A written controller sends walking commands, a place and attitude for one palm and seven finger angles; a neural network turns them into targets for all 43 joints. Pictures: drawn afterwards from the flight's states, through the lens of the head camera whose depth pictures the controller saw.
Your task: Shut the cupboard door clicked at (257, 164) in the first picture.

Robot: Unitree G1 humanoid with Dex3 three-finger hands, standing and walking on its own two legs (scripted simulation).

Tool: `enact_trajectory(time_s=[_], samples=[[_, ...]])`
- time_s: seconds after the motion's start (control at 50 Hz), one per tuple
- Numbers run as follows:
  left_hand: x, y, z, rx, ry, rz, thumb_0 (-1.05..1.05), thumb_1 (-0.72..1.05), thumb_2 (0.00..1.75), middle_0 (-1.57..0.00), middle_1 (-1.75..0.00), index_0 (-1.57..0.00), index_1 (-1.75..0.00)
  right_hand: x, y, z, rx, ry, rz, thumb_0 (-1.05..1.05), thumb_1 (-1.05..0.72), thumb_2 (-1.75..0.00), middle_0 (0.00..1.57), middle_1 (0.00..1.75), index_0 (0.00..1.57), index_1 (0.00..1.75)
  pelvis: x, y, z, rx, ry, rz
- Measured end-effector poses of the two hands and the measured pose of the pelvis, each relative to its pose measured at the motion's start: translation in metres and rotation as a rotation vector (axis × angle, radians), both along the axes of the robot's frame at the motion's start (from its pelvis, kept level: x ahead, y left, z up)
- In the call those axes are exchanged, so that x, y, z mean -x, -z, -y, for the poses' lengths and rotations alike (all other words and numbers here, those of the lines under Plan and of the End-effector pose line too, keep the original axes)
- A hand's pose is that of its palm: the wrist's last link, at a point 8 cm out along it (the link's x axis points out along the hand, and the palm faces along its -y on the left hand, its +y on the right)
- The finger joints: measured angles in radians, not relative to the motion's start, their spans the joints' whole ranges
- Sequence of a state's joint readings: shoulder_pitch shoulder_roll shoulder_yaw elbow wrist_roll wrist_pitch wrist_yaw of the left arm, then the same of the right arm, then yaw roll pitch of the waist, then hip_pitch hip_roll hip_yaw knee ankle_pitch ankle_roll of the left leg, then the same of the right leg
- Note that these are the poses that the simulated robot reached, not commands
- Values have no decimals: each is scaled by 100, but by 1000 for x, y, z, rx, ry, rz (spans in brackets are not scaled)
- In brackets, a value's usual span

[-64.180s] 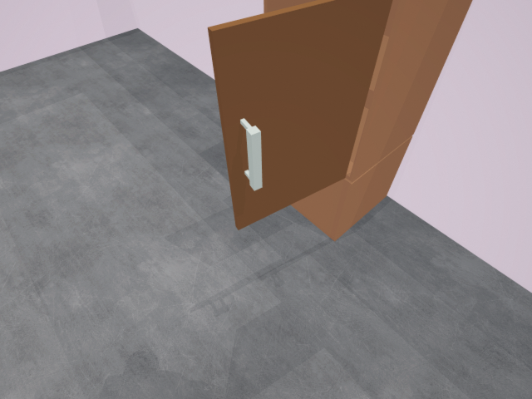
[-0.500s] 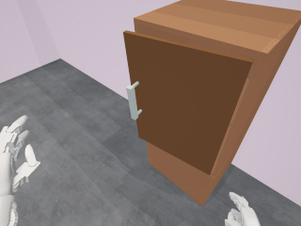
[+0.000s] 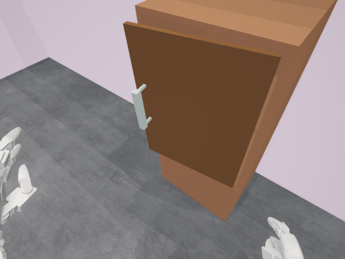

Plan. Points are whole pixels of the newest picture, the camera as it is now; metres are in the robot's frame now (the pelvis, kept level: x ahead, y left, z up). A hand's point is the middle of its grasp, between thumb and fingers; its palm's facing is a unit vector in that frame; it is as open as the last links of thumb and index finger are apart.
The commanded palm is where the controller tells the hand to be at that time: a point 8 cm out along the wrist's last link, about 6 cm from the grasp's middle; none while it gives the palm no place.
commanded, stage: step back with the hand held close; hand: left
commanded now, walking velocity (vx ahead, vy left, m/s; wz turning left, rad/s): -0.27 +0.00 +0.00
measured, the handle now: (143, 107) +0.62 +0.16 -0.03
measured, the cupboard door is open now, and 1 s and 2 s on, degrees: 8 8 8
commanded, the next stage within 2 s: stop stepping back and stand still in 0.90 s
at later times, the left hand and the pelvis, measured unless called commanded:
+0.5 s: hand out of the picture +0.10 +0.29 +0.16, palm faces +0.49 -0.74 -0.46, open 7.4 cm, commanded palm +0.03 +0.32 +0.18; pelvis -0.09 +0.01 -0.02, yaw +4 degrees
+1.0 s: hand out of the picture -0.05 +0.30 +0.17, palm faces +0.54 -0.70 -0.47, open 7.4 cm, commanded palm -0.11 +0.32 +0.18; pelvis -0.22 +0.01 -0.03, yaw +7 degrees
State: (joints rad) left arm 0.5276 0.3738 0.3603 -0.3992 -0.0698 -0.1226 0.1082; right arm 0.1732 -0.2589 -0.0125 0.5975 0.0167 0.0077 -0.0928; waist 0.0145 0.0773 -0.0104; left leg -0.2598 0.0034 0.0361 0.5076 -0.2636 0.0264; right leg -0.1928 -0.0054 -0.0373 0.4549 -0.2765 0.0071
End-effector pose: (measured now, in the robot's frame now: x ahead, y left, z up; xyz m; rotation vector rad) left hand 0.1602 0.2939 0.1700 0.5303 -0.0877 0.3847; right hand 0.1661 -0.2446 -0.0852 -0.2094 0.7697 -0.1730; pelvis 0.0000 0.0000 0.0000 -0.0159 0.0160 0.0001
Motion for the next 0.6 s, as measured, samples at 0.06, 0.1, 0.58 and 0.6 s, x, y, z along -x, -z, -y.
enact_trajectory(time_s=[0.06, 0.1, 0.58, 0.6], samples=[[1, -7, -5, -34, 27, 11, 2, 88, 90, -21, -30, -21, -30, 6, -2, -1, 13, 26, -5, 1, -91, -90, 20, 30, 20, 30, 5, 1, -6, -3, 8, -3], [3, -13, -9, -60, 41, 27, 2, 88, 90, -21, -30, -21, -30, 11, -5, -4, 16, 37, 0, 1, -91, -90, 20, 30, 20, 30, 9, 2, -9, -4, 12, -3], [133, -10, -26, -95, -46, 211, 2, 88, 90, -21, -30, -21, -30, 103, 3, -26, 40, -100, 19, 1, -91, -90, 20, 30, 21, 30, 110, 19, -7, 28, -82, 25], [140, -12, -23, -94, -42, 214, 2, 88, 90, -21, -30, -21, -30, 107, 3, -26, 39, -104, 18, 1, -91, -90, 20, 30, 21, 30, 114, 18, -6, 25, -79, 24]])
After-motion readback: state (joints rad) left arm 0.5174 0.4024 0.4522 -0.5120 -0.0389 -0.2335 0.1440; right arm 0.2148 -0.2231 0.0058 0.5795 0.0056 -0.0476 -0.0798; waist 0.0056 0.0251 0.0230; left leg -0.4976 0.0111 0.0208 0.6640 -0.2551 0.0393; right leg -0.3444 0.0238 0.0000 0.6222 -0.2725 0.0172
